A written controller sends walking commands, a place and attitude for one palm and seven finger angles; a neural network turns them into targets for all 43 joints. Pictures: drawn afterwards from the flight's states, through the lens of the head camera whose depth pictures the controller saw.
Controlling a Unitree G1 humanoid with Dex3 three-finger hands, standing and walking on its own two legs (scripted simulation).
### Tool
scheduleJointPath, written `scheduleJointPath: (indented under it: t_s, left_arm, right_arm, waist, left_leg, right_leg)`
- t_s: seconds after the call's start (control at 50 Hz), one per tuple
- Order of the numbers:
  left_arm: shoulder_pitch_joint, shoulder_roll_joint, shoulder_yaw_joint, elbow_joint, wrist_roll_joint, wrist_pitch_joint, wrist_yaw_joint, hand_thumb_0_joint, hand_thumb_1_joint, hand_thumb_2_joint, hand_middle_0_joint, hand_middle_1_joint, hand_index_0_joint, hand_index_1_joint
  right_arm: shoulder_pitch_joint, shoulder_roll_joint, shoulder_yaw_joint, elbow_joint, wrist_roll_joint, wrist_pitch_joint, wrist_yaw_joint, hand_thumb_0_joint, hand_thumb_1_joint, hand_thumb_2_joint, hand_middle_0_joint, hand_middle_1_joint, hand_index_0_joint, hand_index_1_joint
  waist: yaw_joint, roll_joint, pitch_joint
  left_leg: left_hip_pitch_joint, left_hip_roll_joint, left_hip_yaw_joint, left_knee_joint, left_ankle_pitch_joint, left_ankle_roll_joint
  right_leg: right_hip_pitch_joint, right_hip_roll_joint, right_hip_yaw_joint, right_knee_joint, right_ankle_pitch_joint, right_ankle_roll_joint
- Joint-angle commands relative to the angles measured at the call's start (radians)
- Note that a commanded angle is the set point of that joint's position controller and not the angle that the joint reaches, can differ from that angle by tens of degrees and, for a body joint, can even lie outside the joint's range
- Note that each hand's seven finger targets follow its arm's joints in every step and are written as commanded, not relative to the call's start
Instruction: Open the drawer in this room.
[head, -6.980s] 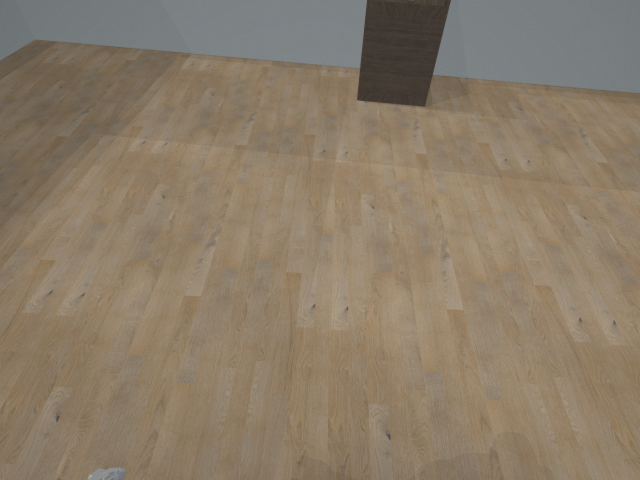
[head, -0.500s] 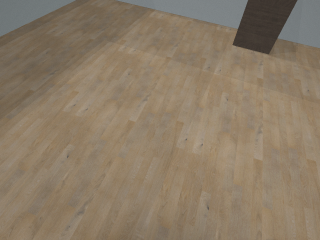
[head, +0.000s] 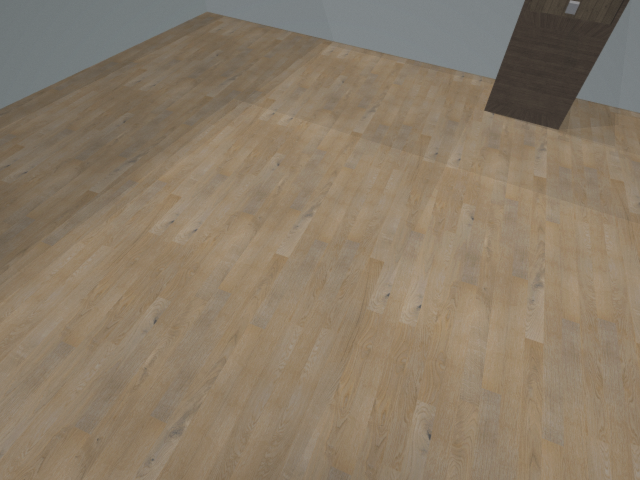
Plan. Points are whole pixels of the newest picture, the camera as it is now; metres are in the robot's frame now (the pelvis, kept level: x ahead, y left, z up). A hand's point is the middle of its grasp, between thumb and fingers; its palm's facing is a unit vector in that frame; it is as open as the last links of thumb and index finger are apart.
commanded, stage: stand and wait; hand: left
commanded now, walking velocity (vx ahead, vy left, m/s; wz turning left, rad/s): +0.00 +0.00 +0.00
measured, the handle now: (572, 6) +2.20 -1.10 -0.14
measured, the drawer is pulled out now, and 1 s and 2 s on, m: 0.00 0.00 0.00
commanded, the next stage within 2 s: turn or walk to find it in 1.14 s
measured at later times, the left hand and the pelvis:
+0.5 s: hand out of the picture +0.08 +0.25 -0.16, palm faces +0.00 -0.95 -0.32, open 7.4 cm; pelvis +0.02 -0.01 +0.00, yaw +1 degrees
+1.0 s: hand out of the picture +0.11 +0.24 -0.15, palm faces -0.01 -0.94 -0.33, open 7.4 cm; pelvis +0.04 -0.01 +0.00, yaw +1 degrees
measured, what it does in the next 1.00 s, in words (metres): stands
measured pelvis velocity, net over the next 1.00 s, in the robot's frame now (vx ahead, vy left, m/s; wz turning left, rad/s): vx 0.04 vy -0.01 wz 0.01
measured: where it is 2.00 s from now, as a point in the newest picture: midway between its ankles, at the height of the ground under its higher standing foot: outside the picture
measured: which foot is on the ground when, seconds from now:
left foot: down 0.00-1.00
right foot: down 0.00-1.00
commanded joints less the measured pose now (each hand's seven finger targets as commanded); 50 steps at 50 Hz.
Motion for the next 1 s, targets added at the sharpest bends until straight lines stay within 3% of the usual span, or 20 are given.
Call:
scheduleJointPath:
  t_s: [0.0,0.26,0.64,0.98]
  left_arm:
    - [-0.043,0.201,0.031,-0.057,0.001,-0.026,0.010,0.000,0.900,0.900,-0.200,-0.300,-0.200,-0.300]
    - [-0.072,0.258,0.024,-0.037,-0.002,-0.026,-0.001,0.000,0.900,0.900,-0.200,-0.300,-0.200,-0.300]
    - [-0.088,0.259,0.029,-0.055,-0.006,-0.028,0.008,0.000,0.900,0.900,-0.200,-0.300,-0.200,-0.300]
    - [-0.091,0.265,0.031,-0.060,-0.007,-0.028,0.009,0.000,0.900,0.900,-0.200,-0.300,-0.200,-0.300]
  right_arm:
    - [-0.058,-0.231,-0.037,-0.061,0.001,-0.017,-0.007,0.000,-0.900,-0.900,0.200,0.300,0.200,0.300]
    - [-0.138,-0.296,-0.021,-0.074,-0.002,-0.020,-0.006,0.000,-0.900,-0.900,0.200,0.300,0.200,0.300]
    - [-0.117,-0.295,-0.021,-0.074,-0.001,-0.027,-0.016,0.000,-0.900,-0.900,0.200,0.300,0.200,0.300]
    - [-0.109,-0.296,-0.022,-0.069,0.000,-0.025,-0.018,0.000,-0.900,-0.900,0.200,0.300,0.200,0.300]
  waist:
    - [-0.003,-0.011,-0.019]
    - [-0.002,0.019,-0.059]
    - [0.003,0.001,-0.102]
    - [0.001,-0.001,-0.090]
  left_leg:
    - [0.026,0.119,-0.121,-0.107,0.071,0.022]
    - [0.080,0.125,-0.121,-0.124,0.141,0.018]
    - [0.126,0.134,-0.104,-0.097,0.388,0.012]
    - [0.132,0.134,-0.095,-0.103,0.369,0.010]
  right_leg:
    - [-0.024,-0.093,0.078,-0.102,0.063,-0.043]
    - [0.018,-0.107,0.072,-0.134,0.130,-0.044]
    - [0.107,-0.116,0.037,-0.094,0.354,-0.048]
    - [0.118,-0.117,0.044,-0.101,0.373,-0.053]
